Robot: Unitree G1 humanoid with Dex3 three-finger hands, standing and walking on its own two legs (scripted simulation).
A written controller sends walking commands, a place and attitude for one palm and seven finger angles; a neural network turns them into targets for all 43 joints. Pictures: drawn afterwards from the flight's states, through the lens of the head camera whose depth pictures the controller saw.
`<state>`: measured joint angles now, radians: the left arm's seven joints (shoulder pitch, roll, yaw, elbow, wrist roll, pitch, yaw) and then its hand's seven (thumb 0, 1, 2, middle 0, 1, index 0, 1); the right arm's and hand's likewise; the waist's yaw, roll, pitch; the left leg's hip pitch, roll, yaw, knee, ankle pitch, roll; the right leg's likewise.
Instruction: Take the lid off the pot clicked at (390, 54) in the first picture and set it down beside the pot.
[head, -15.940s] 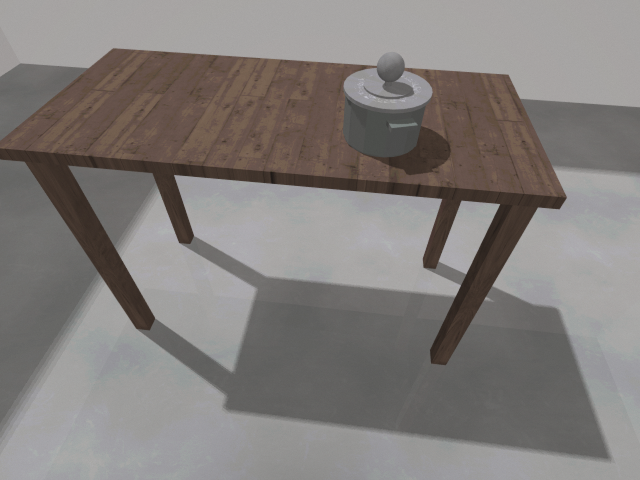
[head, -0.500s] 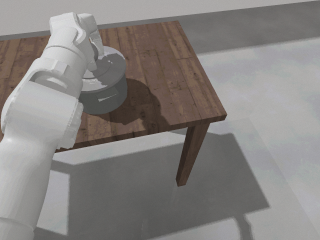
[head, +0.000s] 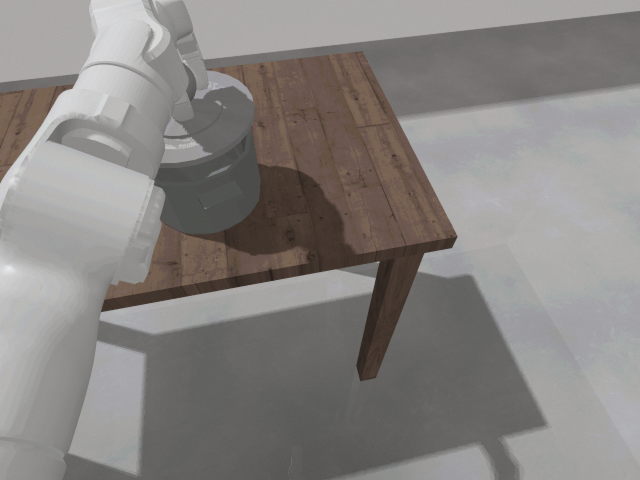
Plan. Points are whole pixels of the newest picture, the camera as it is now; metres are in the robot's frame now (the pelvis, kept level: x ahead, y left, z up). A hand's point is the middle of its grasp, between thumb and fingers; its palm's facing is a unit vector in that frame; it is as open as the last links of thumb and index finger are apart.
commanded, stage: lift the lid straight up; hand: left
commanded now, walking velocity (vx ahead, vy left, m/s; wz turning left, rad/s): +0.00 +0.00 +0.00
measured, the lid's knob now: (172, 83) +0.54 +0.11 +0.21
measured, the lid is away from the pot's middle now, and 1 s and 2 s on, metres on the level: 0.01 0.01 0.08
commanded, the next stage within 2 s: move the lid sideways beside the pot in 1.40 s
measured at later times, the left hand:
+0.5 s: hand (142, 52) +0.52 +0.12 +0.26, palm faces -0.31 -0.19 -0.93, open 7.4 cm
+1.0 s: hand (133, 8) +0.50 +0.11 +0.31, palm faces -0.24 -0.22 -0.95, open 7.4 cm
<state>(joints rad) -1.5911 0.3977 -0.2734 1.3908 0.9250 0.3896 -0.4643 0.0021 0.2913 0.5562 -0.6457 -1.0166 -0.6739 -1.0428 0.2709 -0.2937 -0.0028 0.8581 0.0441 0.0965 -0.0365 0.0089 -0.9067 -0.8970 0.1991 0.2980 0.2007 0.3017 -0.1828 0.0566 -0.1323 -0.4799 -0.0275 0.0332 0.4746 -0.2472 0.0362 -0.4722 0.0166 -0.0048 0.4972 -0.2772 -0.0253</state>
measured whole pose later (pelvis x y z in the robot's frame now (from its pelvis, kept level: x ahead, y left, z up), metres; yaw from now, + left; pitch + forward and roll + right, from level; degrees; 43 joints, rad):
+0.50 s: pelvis +0.00 +0.01 +0.00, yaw +0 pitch +14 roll +0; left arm -1.68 0.41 -0.29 1.41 0.93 0.42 -0.47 0.01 0.29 0.56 -0.65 -1.02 -0.68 -1.04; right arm 0.26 -0.29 0.01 0.87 0.05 0.07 -0.04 0.01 -0.91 -0.90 0.20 0.30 0.20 0.30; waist -0.18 0.05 -0.13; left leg -0.47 -0.04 0.03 0.45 -0.23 0.04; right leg -0.45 0.01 -0.01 0.47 -0.26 -0.02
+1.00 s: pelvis +0.00 +0.00 +0.00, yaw +1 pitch +13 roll +0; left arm -1.77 0.40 -0.27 1.43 0.94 0.49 -0.50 0.01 0.29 0.56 -0.65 -1.02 -0.68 -1.04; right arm 0.24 -0.30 0.02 0.86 0.05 0.07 -0.03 0.01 -0.91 -0.90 0.20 0.30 0.20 0.30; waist -0.16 0.07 -0.13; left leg -0.43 -0.04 0.03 0.42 -0.22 0.04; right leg -0.42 0.01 -0.01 0.45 -0.25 -0.02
